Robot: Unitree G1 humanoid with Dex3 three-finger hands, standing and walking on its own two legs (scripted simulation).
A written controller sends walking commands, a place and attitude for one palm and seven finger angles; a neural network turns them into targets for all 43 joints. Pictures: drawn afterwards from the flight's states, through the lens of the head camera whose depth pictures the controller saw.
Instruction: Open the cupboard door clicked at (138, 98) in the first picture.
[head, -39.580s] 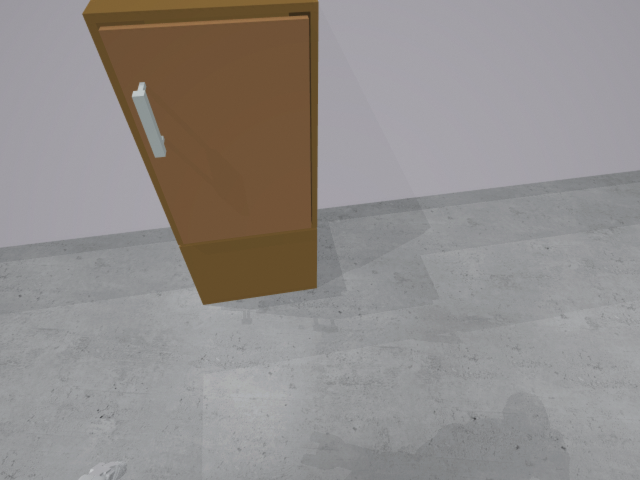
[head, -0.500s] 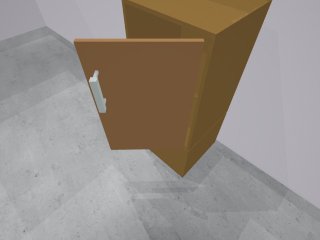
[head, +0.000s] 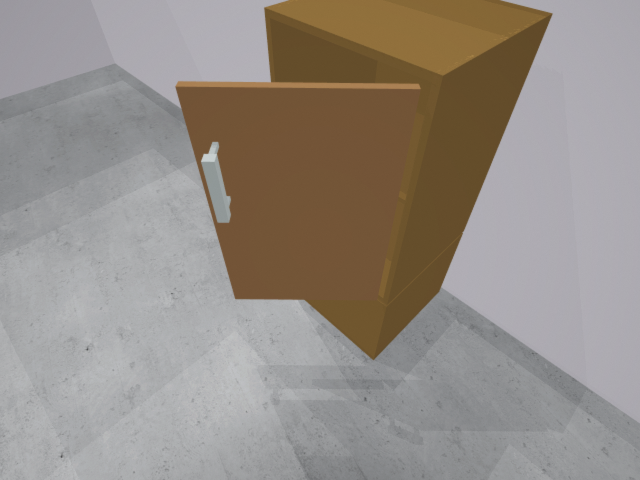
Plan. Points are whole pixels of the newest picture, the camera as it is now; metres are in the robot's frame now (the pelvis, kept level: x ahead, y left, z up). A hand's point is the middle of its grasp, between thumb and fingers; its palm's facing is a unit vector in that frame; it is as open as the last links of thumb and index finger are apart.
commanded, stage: look again from close up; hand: left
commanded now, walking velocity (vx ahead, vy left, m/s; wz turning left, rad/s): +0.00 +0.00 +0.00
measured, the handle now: (219, 183) +0.59 +0.22 +0.02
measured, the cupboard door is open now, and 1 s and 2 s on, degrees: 45 45 45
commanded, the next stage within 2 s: raise the hand with hooked fingers in 0.56 s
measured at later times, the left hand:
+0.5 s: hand out of the picture +0.00 +0.15 -0.17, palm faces +0.04 -0.99 -0.17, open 7.3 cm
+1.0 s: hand (207, 406) +0.21 +0.15 -0.01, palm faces +0.04 -1.00 +0.01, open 8.1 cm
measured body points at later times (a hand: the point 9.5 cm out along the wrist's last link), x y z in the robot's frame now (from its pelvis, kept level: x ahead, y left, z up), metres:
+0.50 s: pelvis +0.01 +0.00 +0.00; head +0.01 -0.01 +0.45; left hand +0.00 +0.20 -0.16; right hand +0.00 -0.20 -0.16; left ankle -0.01 +0.10 -0.74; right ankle +0.05 -0.12 -0.74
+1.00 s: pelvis +0.00 -0.01 -0.05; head +0.03 +0.00 +0.39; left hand +0.20 +0.21 -0.01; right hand +0.20 -0.28 -0.09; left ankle +0.00 +0.10 -0.74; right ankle +0.05 -0.12 -0.74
